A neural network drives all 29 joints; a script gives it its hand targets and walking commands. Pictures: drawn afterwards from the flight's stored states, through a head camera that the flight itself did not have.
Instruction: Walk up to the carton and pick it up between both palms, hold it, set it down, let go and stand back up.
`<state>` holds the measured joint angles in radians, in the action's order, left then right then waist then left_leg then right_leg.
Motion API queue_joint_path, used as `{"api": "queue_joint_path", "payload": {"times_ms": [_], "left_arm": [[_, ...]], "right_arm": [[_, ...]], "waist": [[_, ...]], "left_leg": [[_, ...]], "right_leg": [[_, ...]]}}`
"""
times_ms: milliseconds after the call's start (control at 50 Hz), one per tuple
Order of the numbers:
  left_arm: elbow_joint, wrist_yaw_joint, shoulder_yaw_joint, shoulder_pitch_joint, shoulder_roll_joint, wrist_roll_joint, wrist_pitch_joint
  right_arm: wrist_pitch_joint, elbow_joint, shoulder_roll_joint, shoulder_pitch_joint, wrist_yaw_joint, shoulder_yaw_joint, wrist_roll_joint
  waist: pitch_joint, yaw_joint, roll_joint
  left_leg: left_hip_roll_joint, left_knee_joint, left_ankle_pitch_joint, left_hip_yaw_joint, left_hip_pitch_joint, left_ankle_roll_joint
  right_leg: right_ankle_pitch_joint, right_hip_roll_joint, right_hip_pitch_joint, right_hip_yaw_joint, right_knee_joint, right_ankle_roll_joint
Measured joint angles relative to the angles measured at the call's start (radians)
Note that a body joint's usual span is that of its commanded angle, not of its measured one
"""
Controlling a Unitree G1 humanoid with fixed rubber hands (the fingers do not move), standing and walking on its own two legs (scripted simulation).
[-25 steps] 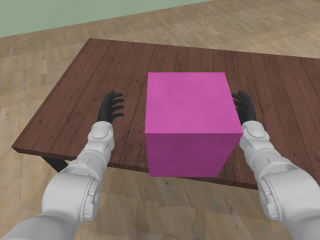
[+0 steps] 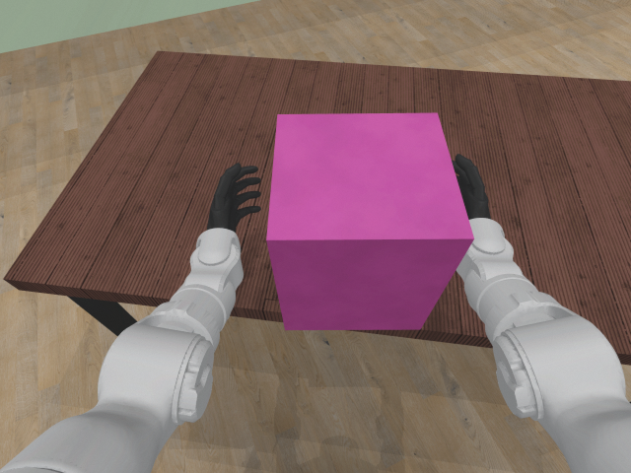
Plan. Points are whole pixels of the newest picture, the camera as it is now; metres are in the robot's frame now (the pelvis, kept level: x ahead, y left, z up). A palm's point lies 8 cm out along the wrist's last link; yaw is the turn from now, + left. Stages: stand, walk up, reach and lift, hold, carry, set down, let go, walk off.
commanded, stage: reach and lift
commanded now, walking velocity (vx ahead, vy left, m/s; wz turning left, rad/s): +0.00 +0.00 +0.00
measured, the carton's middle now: (354, 230) +0.44 -0.03 +0.02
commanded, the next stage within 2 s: none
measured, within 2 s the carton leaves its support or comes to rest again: leaves its support in 1.74 s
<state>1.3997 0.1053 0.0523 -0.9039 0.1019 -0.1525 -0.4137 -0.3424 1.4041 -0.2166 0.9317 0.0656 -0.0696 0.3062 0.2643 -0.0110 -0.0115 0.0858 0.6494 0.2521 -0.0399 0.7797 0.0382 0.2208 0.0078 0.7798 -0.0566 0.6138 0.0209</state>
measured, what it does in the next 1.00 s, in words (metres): stands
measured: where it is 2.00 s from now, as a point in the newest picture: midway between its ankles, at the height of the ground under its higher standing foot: outside the picture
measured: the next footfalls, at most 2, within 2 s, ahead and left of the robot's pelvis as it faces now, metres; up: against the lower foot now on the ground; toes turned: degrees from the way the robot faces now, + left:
none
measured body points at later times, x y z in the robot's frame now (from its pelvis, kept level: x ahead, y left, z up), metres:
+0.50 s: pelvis +0.00 +0.00 +0.01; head +0.08 -0.01 +0.45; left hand +0.43 +0.13 +0.04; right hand +0.44 -0.17 +0.06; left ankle +0.01 +0.14 -0.71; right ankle +0.03 -0.11 -0.71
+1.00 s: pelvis +0.03 +0.00 +0.03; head +0.10 +0.01 +0.48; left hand +0.43 +0.14 +0.04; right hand +0.43 -0.17 +0.06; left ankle +0.01 +0.14 -0.71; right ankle +0.03 -0.11 -0.71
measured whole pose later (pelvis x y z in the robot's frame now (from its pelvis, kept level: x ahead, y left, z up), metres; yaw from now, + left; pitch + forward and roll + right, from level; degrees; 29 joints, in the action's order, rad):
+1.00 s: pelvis +0.03 +0.00 +0.03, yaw +0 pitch +10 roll -1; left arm 1.02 0.08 0.49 -0.65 -0.09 0.38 -0.33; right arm -0.35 1.04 0.04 0.67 0.05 0.56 -0.41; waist 0.05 0.03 0.01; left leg 0.07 0.35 0.18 -0.05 0.35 0.04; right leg 0.15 0.01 0.34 -0.05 0.31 0.01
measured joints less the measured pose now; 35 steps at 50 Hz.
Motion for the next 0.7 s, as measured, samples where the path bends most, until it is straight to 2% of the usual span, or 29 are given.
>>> {"api": "queue_joint_path", "payload": {"times_ms": [100, 260, 480, 540, 640, 700], "left_arm": [[0.017, 0.019, 0.04, -0.008, -0.032, 0.05, -0.007], [-0.024, 0.061, 0.124, 0.008, -0.049, 0.129, 0.001], [-0.068, 0.054, 0.214, 0.042, -0.061, 0.205, 0.021], [-0.091, 0.041, 0.268, 0.06, -0.07, 0.256, 0.019], [-0.154, 0.01, 0.374, 0.119, -0.096, 0.37, -0.011], [-0.192, -0.003, 0.417, 0.16, -0.115, 0.436, -0.026]], "right_arm": [[0.004, -0.009, 0.029, 0.01, 0.019, 0.061, -0.064], [0.024, -0.048, 0.061, 0.004, 0.045, 0.148, -0.149], [0.049, -0.125, 0.108, -0.04, 0.061, 0.267, -0.278], [0.045, -0.15, 0.128, -0.059, 0.056, 0.33, -0.349], [0.016, -0.228, 0.188, -0.118, 0.035, 0.485, -0.543], [-0.01, -0.275, 0.222, -0.165, 0.017, 0.559, -0.629]], "waist": [[-0.013, 0.013, 0.008], [-0.034, 0.017, 0.005], [-0.071, 0.02, -0.004], [-0.092, 0.025, -0.001], [-0.136, 0.047, -0.003], [-0.158, 0.053, -0.005]], "left_leg": [[-0.001, -0.004, -0.005, -0.005, -0.004, 0.001], [0.001, -0.022, -0.014, -0.011, -0.022, 0.002], [-0.004, -0.077, -0.029, -0.015, -0.098, 0.002], [-0.006, -0.103, -0.037, -0.013, -0.134, 0.002], [-0.01, -0.171, -0.057, -0.004, -0.225, 0.004], [-0.01, -0.208, -0.064, -0.003, -0.286, 0.004]], "right_leg": [[-0.002, 0.0, 0.002, 0.005, 0.004, 0.002], [-0.011, 0.002, -0.011, 0.011, -0.009, 0.003], [-0.02, 0.0, -0.082, 0.013, -0.054, 0.002], [-0.026, 0.0, -0.12, 0.01, -0.079, 0.002], [-0.045, -0.001, -0.219, -0.001, -0.153, 0.002], [-0.056, 0.001, -0.284, -0.004, -0.197, 0.001]]}}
